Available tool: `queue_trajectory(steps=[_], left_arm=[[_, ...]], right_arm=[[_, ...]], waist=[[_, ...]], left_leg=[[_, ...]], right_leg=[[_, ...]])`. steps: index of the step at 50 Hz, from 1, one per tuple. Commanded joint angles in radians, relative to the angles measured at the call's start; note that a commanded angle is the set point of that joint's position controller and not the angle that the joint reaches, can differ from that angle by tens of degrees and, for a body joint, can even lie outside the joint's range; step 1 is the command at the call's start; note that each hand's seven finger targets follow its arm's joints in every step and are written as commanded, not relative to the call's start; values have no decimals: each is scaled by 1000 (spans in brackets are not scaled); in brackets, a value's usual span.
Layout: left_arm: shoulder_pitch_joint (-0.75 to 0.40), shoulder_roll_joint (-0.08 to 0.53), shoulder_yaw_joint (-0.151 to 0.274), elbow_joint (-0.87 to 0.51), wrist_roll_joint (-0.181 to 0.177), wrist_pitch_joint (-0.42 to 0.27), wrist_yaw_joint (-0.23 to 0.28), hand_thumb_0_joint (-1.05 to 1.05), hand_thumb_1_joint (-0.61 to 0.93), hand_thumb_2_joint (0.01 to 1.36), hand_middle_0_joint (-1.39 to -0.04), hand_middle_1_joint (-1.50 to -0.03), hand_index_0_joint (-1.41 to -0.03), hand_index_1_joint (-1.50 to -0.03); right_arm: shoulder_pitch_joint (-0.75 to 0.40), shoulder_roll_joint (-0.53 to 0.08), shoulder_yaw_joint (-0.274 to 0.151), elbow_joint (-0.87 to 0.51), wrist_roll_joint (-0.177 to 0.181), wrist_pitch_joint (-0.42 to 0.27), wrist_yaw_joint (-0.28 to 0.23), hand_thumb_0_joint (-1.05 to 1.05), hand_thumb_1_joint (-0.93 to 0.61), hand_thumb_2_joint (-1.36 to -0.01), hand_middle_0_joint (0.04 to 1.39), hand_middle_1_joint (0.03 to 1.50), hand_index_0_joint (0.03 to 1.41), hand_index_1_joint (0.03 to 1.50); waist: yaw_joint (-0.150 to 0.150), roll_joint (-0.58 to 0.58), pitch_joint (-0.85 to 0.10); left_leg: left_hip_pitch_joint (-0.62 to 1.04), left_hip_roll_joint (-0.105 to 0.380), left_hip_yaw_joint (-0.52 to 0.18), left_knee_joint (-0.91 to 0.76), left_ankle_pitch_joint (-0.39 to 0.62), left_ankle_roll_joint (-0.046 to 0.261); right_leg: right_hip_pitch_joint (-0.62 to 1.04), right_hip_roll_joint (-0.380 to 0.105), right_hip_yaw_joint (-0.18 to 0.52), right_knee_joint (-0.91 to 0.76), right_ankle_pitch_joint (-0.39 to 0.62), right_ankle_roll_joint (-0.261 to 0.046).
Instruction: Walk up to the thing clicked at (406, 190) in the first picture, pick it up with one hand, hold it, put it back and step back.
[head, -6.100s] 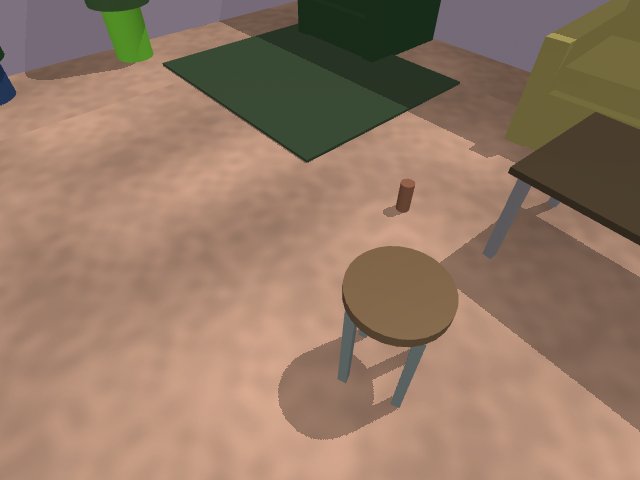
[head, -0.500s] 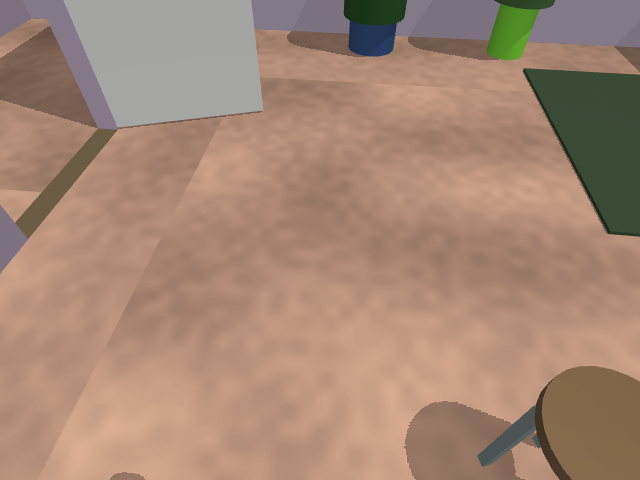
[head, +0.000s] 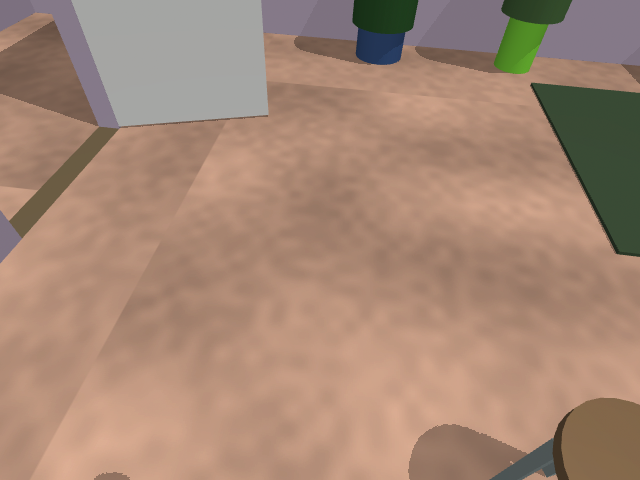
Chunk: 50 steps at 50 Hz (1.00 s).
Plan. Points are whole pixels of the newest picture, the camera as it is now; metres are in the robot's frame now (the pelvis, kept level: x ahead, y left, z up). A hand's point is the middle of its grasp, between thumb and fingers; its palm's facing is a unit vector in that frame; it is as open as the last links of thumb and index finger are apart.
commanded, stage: walk up
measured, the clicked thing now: out of the picture +0.69 -1.30 -0.69
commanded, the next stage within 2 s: none
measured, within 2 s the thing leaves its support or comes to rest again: neither
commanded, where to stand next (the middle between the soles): +0.51 -0.02 m, yaw -2 degrees
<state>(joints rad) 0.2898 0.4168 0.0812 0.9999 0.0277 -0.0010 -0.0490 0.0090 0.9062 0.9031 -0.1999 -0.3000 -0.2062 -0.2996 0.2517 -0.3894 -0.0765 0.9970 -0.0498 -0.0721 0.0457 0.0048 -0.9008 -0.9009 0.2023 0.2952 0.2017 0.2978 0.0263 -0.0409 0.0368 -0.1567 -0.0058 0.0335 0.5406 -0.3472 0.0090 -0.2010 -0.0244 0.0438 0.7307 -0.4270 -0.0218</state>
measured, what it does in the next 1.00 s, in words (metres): walks ahead: right foot, then left foot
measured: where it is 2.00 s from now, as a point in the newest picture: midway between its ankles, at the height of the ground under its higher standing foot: (335, 420)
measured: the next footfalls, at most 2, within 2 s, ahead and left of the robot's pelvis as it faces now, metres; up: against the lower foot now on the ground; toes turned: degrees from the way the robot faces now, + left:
right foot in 0.28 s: +0.26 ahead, -0.12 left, +0.00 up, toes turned -2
left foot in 0.70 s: +0.34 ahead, +0.12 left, +0.00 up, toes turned +3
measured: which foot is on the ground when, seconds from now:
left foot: down 0.00-0.30, up 0.32-0.68, down 0.70-1.00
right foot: up 0.00-0.26, down 0.28-0.70, up 0.72-1.00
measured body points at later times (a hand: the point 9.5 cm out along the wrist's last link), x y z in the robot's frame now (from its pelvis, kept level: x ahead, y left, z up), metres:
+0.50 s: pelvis +0.15 -0.03 +0.00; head +0.16 -0.04 +0.45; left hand +0.26 +0.27 -0.10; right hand +0.19 -0.34 -0.12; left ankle +0.16 +0.11 -0.67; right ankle +0.22 -0.12 -0.73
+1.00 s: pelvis +0.31 +0.00 +0.01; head +0.33 +0.02 +0.46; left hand +0.40 +0.31 -0.12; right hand +0.30 -0.32 -0.09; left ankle +0.30 +0.12 -0.73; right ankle +0.40 -0.17 -0.69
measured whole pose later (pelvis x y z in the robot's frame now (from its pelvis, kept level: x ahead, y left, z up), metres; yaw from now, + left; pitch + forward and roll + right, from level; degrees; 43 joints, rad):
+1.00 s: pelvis +0.31 +0.00 +0.01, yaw -4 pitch -3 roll +1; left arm 0.30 0.43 0.07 0.89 0.01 -0.01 -0.08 0.01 0.91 0.90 -0.20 -0.30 -0.20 -0.30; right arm 0.42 -0.39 -0.04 0.84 -0.02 -0.10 0.04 0.00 -0.90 -0.90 0.21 0.30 0.21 0.30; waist -0.03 -0.07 0.08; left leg -0.11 0.04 0.12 0.44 -0.28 0.01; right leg -0.49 -0.07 0.04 0.81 -0.24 0.00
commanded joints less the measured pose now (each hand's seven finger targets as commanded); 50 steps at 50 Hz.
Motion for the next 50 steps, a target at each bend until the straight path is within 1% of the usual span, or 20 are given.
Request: queue_trajectory(steps=[1, 3, 8, 11, 13, 14, 15, 16, 17, 19, 22, 30, 33, 34, 35, 36, 37, 39, 42, 50], left_arm=[[-156, 179, 14, -151, -19, -46, 23, 0, 900, 900, -200, -300, -200, -300], [-96, 169, 13, -138, -30, -44, 11, 0, 900, 900, -200, -300, -200, -300], [-194, 142, 6, -212, -13, -38, -20, 0, 900, 900, -200, -300, -200, -300], [-114, 145, 27, -188, -10, -39, -18, 0, 900, 900, -200, -300, -200, -300], [45, 176, 54, -151, -10, -46, -8, 0, 900, 900, -200, -300, -200, -300], [155, 224, 79, -139, -9, -50, 1, 0, 900, 900, -200, -300, -200, -300], [186, 323, 98, -164, -14, -58, 9, 0, 900, 900, -200, -300, -200, -300], [98, 341, 93, -193, -28, -59, 7, 0, 900, 900, -200, -300, -200, -300], [44, 305, 86, -205, -36, -56, 10, 0, 900, 900, -200, -300, -200, -300], [-35, 246, 64, -225, -27, -62, 15, 0, 900, 900, -200, -300, -200, -300], [-53, 216, 58, -241, -18, -76, 7, 0, 900, 900, -200, -300, -200, -300], [-34, 250, 63, -276, -6, -65, -14, 0, 900, 900, -200, -300, -200, -300], [-97, 232, 50, -283, -2, -55, -14, 0, 900, 900, -200, -300, -200, -300], [-85, 184, 31, -286, 2, -49, -13, 0, 900, 900, -200, -300, -200, -300], [-49, 93, 6, -295, -9, -46, -11, 0, 900, 900, -200, -300, -200, -300], [-37, 128, 17, -278, -17, -41, -3, 0, 900, 900, -200, -300, -200, -300], [-17, 213, 29, -252, -13, -41, 4, 0, 900, 900, -200, -300, -200, -300], [49, 238, 41, -196, -21, -41, 1, 0, 900, 900, -200, -300, -200, -300], [65, 224, 40, -164, -17, -40, -11, 0, 900, 900, -200, -300, -200, -300], [-83, 155, 24, -220, -17, -45, -33, 0, 900, 900, -200, -300, -200, -300]], right_arm=[[149, -283, -74, -80, 31, -30, -35, 0, -900, -900, 200, 300, 200, 300], [81, -242, -60, -120, 31, -24, -44, 0, -900, -900, 200, 300, 200, 300], [95, -249, -62, -180, 35, -9, -41, 0, -900, -900, 200, 300, 200, 300], [71, -250, -59, -222, 38, -3, -42, 0, -900, -900, 200, 300, 200, 300], [57, -225, -46, -247, 45, -2, -40, 0, -900, -900, 200, 300, 200, 300], [96, -188, -32, -254, 46, -2, -40, 0, -900, -900, 200, 300, 200, 300], [183, -142, -21, -267, 60, 5, -36, 0, -900, -900, 200, 300, 200, 300], [166, -231, -41, -238, 44, 20, -46, 0, -900, -900, 200, 300, 200, 300], [155, -252, -46, -216, 48, 19, -46, 0, -900, -900, 200, 300, 200, 300], [156, -240, -42, -198, 49, 18, -35, 0, -900, -900, 200, 300, 200, 300], [221, -210, -45, -169, 30, 21, -9, 0, -900, -900, 200, 300, 200, 300], [136, -201, -58, -203, 13, -3, 6, 0, -900, -900, 200, 300, 200, 300], [245, -204, -67, -168, 12, -24, -6, 0, -900, -900, 200, 300, 200, 300], [325, -232, -77, -144, 10, -35, -18, 0, -900, -900, 200, 300, 200, 300], [372, -304, -90, -145, -4, -46, -33, 0, -900, -900, 200, 300, 200, 300], [306, -355, -88, -187, 0, -51, -39, 0, -900, -900, 200, 300, 200, 300], [226, -379, -92, -216, 26, -53, -40, 0, -900, -900, 200, 300, 200, 300], [153, -315, -69, -223, 33, -55, -40, 0, -900, -900, 200, 300, 200, 300], [139, -283, -57, -221, 32, -56, -36, 0, -900, -900, 200, 300, 200, 300], [183, -285, -58, -230, 36, -35, -27, 0, -900, -900, 200, 300, 200, 300]], waist=[[-78, 97, 59], [-46, 173, 46], [-90, 206, 77], [-42, 189, 20], [56, 76, -67], [113, -58, -127], [90, -279, -186], [64, -155, -105], [45, -63, -19], [0, -32, 85], [-35, -62, 83], [-9, -118, 20], [-92, -38, 12], [-133, 89, 1], [-144, 355, 26], [-111, 264, 97], [-86, 137, 128], [-30, 113, 94], [-33, 187, 78], [-74, 202, 70]], left_leg=[[308, 349, -398, -233, 539, 204], [317, 263, -222, -209, 641, 163], [203, 195, -79, -215, 600, 147], [57, 210, -81, -127, 590, 132], [-37, 154, -35, 130, 606, 110], [-134, 89, -18, 385, 446, 85], [-317, -75, 16, 676, -123, 44], [-307, -32, -112, 768, -229, 51], [-324, 0, -158, 776, -166, 57], [-340, 57, -130, 698, -82, 55], [-274, 82, -78, 517, 4, 22], [-166, 78, 22, 160, 50, -13], [61, 46, 46, 40, 87, 6], [185, 48, -9, -17, -3, 25], [204, 241, -361, -254, -349, 68], [86, 434, -729, -421, -551, 142], [1, 466, -727, -440, -542, 186], [-6, 358, -480, -382, -348, 159], [-26, 282, -238, -347, -88, 174], [22, 233, -54, -251, 237, 176]], right_leg=[[-474, 25, 113, 322, -60, -27], [-431, 0, 67, 224, 15, -17], [-289, -9, -86, -114, 199, -12], [-31, 18, -99, -138, 286, -38], [209, 42, -117, -169, 317, -64], [337, -20, 3, -222, 211, -87], [388, -355, 562, -441, 35, -207], [199, -402, 709, -515, -224, -273], [122, -371, 606, -530, -297, -261], [-38, -283, 404, -536, -239, -217], [-117, -199, 236, -546, -112, -200], [-176, -196, 175, -520, -217, -188], [-324, -138, 109, -343, -278, -151], [-431, -90, 75, -152, -275, -125], [-555, 56, -22, 196, -179, -64], [-633, 94, 36, 366, -77, -31], [-586, 26, 118, 388, -11, -35], [-492, -5, 125, 381, 81, -18], [-399, -31, 67, 272, 135, 20], [-272, -42, -74, -56, 219, 9]])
